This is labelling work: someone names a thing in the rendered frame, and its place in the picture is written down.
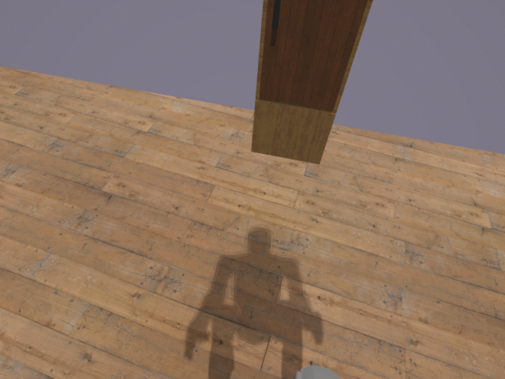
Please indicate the cupboard door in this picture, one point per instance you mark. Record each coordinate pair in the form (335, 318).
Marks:
(306, 56)

